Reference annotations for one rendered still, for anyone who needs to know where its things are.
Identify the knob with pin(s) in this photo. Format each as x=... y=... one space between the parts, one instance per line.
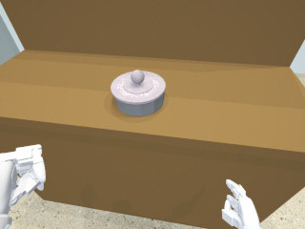
x=137 y=77

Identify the robot right hand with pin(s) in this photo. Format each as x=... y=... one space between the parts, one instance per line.
x=244 y=212

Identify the lid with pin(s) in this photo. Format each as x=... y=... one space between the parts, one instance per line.
x=124 y=90

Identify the robot left hand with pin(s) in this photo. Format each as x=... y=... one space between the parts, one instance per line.
x=29 y=164

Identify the left robot forearm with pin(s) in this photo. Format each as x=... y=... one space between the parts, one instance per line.
x=5 y=221

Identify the table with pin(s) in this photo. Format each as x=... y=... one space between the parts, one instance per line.
x=233 y=108

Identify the pot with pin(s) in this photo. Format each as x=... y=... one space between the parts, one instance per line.
x=141 y=109

